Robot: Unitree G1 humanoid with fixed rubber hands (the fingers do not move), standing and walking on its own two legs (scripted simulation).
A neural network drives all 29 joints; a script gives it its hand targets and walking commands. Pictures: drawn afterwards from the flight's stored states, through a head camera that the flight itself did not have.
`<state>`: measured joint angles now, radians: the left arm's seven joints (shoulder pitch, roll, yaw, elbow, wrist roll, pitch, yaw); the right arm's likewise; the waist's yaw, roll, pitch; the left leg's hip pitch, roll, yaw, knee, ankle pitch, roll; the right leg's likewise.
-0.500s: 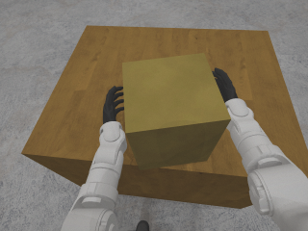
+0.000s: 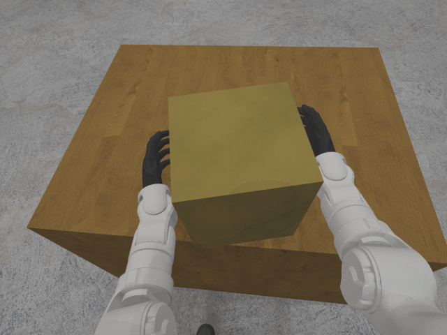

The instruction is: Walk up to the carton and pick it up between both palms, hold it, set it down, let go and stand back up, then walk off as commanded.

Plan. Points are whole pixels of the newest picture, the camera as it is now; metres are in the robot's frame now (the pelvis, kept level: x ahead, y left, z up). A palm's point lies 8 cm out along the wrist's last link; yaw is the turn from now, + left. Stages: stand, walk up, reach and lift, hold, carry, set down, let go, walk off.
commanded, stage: reach and lift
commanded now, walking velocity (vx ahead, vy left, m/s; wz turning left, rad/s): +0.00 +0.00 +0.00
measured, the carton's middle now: (237, 173) +0.42 +0.07 +0.00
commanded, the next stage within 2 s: none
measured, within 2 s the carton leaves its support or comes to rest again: leaves its support in 0.48 s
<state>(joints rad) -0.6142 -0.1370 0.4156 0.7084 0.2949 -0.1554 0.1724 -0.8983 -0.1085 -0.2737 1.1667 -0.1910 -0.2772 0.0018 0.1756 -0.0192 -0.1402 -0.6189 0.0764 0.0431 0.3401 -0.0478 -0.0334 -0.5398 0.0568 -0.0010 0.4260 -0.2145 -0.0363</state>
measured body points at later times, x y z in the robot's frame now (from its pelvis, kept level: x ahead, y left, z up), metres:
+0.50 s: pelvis +0.00 +0.00 +0.00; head +0.09 +0.00 +0.44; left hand +0.38 +0.22 +0.04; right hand +0.47 -0.07 +0.06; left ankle +0.05 +0.15 -0.74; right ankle -0.03 -0.09 -0.74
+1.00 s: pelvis -0.02 +0.00 +0.00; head +0.05 +0.00 +0.45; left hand +0.36 +0.21 +0.04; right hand +0.45 -0.08 +0.06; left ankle +0.05 +0.15 -0.74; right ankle -0.03 -0.09 -0.74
